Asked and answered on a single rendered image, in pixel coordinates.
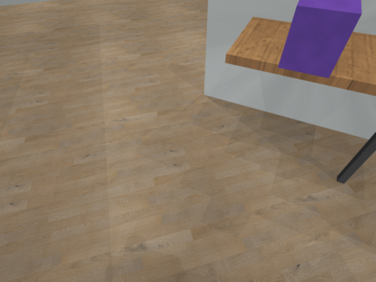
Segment table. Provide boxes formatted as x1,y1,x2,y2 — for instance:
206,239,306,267
225,17,376,184

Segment carton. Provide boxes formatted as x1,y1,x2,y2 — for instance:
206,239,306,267
278,0,362,78

